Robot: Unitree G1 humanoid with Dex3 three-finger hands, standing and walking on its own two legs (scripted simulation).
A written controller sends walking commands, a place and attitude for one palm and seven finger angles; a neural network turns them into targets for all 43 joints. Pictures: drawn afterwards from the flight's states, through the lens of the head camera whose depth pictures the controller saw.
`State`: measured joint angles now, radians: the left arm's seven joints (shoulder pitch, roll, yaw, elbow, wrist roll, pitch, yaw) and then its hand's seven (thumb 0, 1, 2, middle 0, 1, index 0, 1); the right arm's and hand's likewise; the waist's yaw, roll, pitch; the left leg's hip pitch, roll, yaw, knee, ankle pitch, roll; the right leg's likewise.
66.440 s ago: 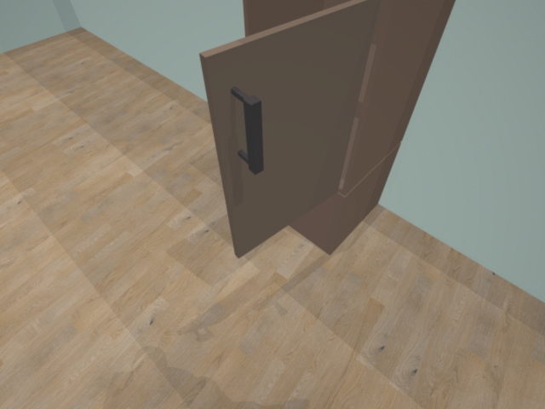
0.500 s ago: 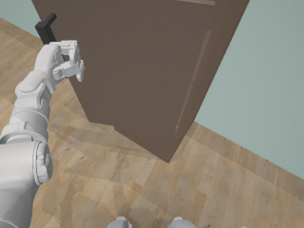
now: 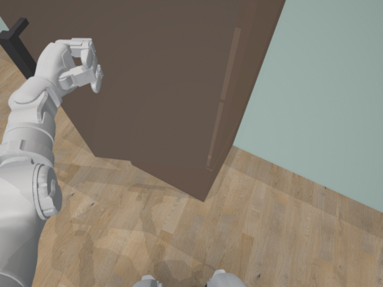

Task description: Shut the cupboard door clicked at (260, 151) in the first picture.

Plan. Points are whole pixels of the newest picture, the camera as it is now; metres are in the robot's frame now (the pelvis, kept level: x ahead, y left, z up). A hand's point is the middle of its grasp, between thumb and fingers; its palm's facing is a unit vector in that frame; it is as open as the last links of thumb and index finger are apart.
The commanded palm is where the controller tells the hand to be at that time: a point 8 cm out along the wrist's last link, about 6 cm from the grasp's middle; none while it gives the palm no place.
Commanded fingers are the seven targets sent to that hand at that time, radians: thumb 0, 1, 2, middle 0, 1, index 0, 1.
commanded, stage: push the door shut along its arc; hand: left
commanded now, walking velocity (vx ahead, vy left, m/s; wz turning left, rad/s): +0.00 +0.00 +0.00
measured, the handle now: (37, 65) +0.54 +0.26 +0.14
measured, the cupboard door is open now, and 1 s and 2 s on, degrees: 22 15 15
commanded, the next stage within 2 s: pull the fist back off the door in 0.20 s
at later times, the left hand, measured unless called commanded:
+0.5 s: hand (102, 59) +0.54 +0.13 +0.15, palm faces +0.11 -0.99 +0.09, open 3.0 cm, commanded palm +0.51 +0.16 +0.14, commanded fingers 0.00 0.90 0.90 -1.30 -1.50 -1.30 -1.50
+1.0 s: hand (100, 91) +0.47 +0.13 +0.13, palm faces +0.11 -0.99 +0.01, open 3.1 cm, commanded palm +0.43 +0.17 +0.14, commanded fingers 0.00 0.90 0.90 -1.30 -1.50 -1.30 -1.50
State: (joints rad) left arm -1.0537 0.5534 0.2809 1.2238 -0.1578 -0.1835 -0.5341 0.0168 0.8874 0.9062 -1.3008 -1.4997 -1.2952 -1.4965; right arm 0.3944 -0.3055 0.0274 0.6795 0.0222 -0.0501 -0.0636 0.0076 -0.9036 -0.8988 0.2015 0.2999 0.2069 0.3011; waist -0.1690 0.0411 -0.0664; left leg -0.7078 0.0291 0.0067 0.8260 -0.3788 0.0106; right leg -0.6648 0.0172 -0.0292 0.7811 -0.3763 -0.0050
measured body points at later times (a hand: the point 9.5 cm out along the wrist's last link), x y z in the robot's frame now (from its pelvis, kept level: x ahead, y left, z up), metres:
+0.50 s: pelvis -0.01 -0.01 -0.01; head +0.09 +0.00 +0.43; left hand +0.52 +0.18 +0.15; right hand +0.00 -0.27 -0.12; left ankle +0.01 +0.11 -0.70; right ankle +0.00 -0.12 -0.70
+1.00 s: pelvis +0.01 -0.01 +0.01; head +0.06 -0.02 +0.46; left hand +0.46 +0.19 +0.13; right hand +0.03 -0.28 -0.11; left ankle +0.01 +0.11 -0.70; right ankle +0.00 -0.12 -0.70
